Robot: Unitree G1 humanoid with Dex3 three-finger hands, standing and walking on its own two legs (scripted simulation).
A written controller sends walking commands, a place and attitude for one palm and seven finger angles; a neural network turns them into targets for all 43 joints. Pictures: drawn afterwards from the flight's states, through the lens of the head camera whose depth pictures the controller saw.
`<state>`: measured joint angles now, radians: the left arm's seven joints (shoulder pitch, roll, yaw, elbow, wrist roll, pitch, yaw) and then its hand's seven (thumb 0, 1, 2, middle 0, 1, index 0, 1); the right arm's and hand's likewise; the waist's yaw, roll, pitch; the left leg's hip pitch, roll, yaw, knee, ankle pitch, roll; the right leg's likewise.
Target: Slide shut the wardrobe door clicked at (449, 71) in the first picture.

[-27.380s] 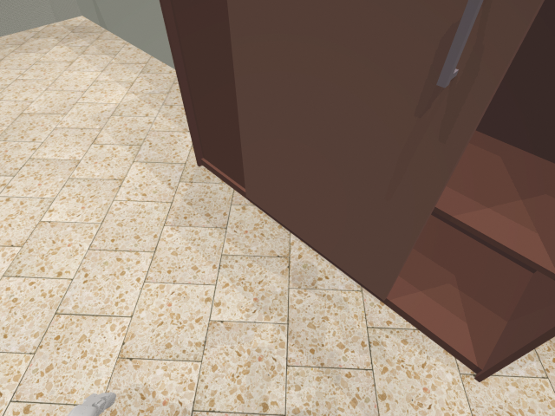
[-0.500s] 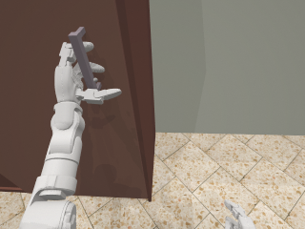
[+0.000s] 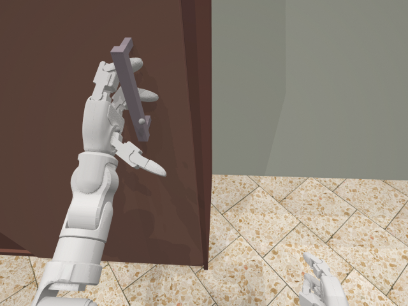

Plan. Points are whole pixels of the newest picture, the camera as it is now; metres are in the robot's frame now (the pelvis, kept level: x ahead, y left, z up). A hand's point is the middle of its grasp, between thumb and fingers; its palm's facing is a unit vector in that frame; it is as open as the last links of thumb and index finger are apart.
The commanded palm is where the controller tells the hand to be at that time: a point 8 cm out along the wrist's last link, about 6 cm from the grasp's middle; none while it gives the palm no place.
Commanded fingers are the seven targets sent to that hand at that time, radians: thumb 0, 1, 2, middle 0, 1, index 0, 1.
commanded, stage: slip the hand off the handle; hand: left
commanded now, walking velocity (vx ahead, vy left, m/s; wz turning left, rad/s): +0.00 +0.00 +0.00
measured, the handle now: (136, 94) +0.39 +0.15 +0.24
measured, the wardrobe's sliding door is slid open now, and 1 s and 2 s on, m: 0.00 0.00 0.00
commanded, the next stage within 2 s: draw the hand back to the body in 1.42 s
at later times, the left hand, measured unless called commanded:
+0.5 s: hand (136, 120) +0.34 +0.14 +0.23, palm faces -0.01 -1.00 -0.06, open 15.2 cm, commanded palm +0.29 +0.23 +0.22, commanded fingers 0.00 -0.55 0.20 -0.25 -1.15 -0.25 -1.15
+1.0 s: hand (86, 159) +0.26 +0.19 +0.22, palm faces +0.11 -0.99 -0.10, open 14.7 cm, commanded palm +0.21 +0.23 +0.22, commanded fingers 0.00 -0.55 0.20 -0.25 -1.15 -0.25 -1.15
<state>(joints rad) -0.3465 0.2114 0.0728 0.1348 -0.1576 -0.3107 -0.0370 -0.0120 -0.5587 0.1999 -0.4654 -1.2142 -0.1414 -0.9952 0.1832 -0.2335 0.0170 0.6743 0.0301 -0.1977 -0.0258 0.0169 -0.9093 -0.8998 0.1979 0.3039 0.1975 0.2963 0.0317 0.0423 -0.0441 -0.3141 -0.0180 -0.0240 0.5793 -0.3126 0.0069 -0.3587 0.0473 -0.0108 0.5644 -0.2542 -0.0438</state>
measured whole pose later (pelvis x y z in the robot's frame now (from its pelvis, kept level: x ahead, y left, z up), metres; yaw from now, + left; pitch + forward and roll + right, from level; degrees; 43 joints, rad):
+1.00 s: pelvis +0.00 +0.00 +0.00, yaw +0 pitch -2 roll +0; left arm 0.03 0.28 0.24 -0.15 -0.28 -0.25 -0.14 -0.01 -0.56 0.20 -0.26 -1.15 -0.26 -1.15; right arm 0.17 -0.22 0.06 0.63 0.02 -0.20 -0.07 0.02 -0.91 -0.90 0.20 0.30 0.20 0.30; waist 0.03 0.06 -0.04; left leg -0.22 -0.01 -0.03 0.56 -0.32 0.00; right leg -0.25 0.06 -0.02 0.53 -0.25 -0.05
